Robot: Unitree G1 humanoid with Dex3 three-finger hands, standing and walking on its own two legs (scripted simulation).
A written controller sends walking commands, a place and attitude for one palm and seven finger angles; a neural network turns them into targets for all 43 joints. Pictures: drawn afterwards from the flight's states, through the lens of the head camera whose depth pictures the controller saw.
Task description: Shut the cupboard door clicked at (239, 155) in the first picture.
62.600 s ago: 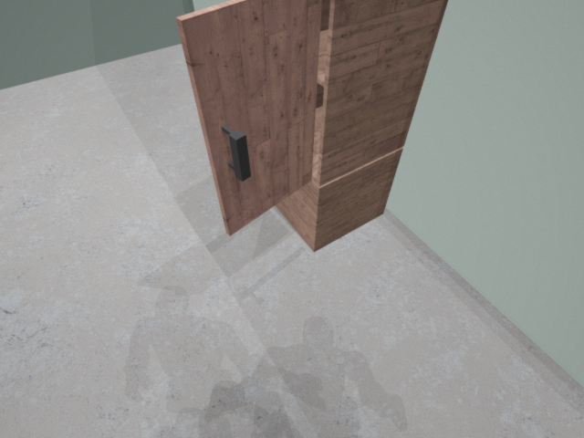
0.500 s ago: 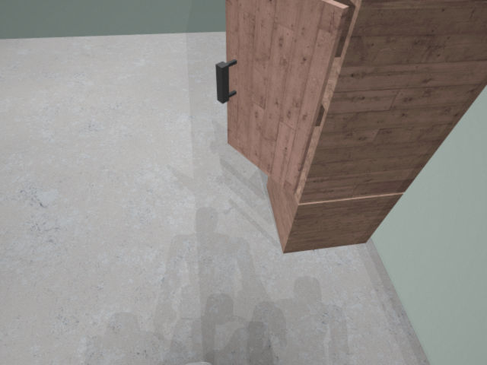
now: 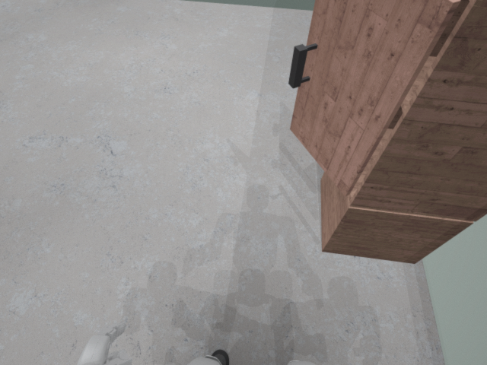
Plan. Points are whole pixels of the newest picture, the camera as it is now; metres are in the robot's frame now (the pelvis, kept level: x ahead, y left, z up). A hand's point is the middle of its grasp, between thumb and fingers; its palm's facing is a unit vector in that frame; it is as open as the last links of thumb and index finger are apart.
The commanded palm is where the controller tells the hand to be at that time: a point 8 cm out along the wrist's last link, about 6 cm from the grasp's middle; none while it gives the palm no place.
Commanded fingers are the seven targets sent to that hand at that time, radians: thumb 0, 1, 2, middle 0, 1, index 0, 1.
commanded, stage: walk to a spot facing it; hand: left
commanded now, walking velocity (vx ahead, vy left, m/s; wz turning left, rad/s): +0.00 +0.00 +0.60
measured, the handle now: (303, 65) +0.88 -0.16 -0.04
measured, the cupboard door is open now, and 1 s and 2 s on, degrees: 34 34 34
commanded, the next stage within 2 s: none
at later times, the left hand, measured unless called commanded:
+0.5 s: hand out of the picture -0.05 +0.19 -0.19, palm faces +0.38 -0.89 -0.25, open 7.4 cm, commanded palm none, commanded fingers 0.00 0.90 0.90 -0.20 -0.30 -0.20 -0.30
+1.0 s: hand out of the picture -0.02 +0.15 -0.15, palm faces +0.63 -0.74 -0.24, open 7.4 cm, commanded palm none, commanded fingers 0.00 0.90 0.90 -0.20 -0.30 -0.20 -0.30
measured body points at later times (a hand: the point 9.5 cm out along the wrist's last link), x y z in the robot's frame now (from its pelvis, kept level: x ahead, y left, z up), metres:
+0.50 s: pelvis +0.00 -0.01 -0.02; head +0.05 +0.03 +0.43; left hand -0.07 +0.24 -0.17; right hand +0.19 -0.21 -0.14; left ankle -0.05 +0.09 -0.74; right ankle +0.00 -0.15 -0.70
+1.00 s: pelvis +0.07 -0.03 +0.01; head +0.10 -0.02 +0.45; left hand -0.06 +0.18 -0.13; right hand +0.27 -0.20 -0.14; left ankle -0.03 +0.08 -0.64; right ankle +0.11 -0.14 -0.74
